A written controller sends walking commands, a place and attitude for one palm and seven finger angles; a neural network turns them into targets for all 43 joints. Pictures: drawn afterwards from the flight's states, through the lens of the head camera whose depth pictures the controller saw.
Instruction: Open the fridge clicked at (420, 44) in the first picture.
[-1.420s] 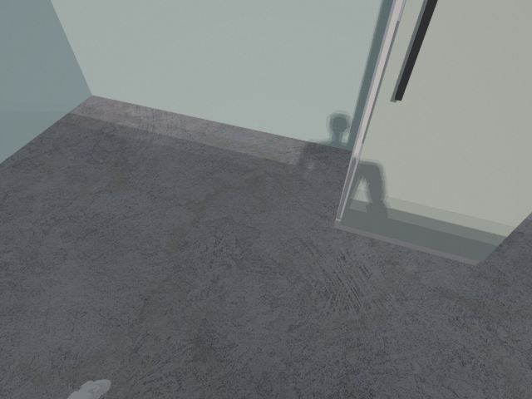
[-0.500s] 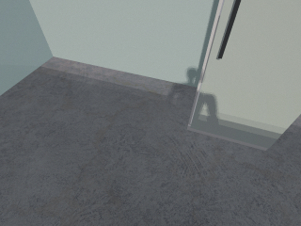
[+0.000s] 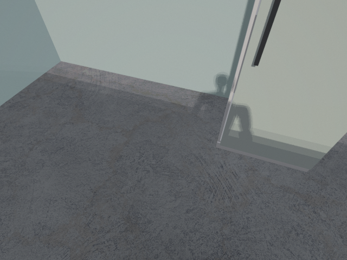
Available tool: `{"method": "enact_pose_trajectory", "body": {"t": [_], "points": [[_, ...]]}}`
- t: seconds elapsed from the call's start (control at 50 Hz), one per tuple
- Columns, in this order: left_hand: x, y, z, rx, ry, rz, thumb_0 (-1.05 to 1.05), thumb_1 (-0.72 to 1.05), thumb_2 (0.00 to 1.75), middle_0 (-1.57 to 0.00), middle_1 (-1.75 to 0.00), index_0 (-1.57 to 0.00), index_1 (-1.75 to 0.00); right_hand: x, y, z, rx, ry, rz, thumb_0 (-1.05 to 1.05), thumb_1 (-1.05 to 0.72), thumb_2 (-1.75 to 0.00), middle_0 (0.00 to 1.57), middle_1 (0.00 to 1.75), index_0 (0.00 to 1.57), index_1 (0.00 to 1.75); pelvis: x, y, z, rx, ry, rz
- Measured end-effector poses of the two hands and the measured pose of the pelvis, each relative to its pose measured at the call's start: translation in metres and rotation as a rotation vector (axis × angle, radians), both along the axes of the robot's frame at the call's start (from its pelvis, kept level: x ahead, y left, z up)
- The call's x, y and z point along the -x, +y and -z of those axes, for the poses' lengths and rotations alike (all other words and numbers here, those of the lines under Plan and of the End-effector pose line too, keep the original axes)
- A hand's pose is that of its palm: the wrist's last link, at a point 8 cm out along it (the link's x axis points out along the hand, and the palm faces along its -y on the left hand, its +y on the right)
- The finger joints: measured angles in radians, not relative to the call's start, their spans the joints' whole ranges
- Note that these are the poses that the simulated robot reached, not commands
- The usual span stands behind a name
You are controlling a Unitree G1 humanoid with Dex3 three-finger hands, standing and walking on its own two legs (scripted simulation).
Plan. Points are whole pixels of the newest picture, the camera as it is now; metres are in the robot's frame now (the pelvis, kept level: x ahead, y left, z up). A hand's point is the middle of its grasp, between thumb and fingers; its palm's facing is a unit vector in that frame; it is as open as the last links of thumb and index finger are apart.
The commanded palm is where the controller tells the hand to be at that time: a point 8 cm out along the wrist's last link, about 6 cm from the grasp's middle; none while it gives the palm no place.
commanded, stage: look at it before walking up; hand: left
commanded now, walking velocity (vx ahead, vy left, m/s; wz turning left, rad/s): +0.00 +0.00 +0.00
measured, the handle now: (271, 18) +0.92 -0.31 +0.17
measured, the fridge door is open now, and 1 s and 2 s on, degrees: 0 0 0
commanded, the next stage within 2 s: walk to a spot facing it in 0.22 s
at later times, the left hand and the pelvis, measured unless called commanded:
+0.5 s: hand out of the picture +0.08 +0.24 -0.16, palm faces -0.04 -0.94 -0.33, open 7.4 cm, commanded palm none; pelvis +0.00 +0.00 +0.00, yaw -3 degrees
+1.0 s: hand out of the picture +0.05 +0.16 -0.16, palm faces -0.22 -0.94 -0.26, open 7.4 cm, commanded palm none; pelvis -0.02 -0.03 +0.00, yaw -17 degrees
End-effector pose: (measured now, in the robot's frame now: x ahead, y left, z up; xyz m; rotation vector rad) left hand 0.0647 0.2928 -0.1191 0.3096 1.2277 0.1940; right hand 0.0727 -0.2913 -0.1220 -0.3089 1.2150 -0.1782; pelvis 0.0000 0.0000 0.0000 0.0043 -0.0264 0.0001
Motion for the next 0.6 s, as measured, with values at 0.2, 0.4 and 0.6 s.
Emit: {"method": "enact_pose_trajectory", "body": {"t": [0.2, 0.4, 0.6], "points": [[-0.006, 0.001, -0.002, -0.004, -0.007, 0.000, 0.01, 0.90, 0.89, -0.20, -0.30, -0.20, -0.30, -0.011, 0.001, -0.001, -0.001, -0.015, -0.008, 0.00, -0.91, -0.90, 0.20, 0.29, 0.21, 0.30, -0.004, 0.000, -0.001, 0.000, 0.001, 0.000], [-0.011, 0.000, -0.002, -0.004, -0.011, 0.002, 0.01, 0.90, 0.89, -0.20, -0.30, -0.20, -0.30, -0.016, -0.001, -0.002, 0.005, -0.021, -0.006, 0.00, -0.91, -0.90, 0.20, 0.29, 0.21, 0.30, -0.006, 0.000, 0.000, 0.000, 0.003, 0.009], [-0.005, -0.029, 0.020, 0.041, 0.060, 0.056, 0.01, 0.90, 0.89, -0.20, -0.30, -0.20, -0.30, 0.016, 0.016, 0.018, -0.050, -0.034, 0.107, 0.00, -0.91, -0.90, 0.20, 0.29, 0.20, 0.30, 0.005, -0.005, 0.013, -0.021, 0.006, 0.107]]}}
